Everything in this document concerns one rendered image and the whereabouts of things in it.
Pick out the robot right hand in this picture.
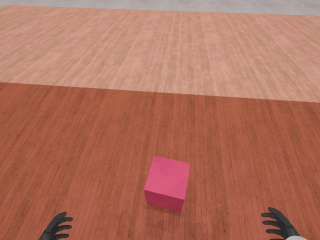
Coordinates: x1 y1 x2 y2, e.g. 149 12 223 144
261 207 300 240

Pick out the robot left hand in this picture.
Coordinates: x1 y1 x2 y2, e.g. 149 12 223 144
39 211 73 240

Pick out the carton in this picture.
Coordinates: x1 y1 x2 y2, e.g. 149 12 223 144
144 156 190 213

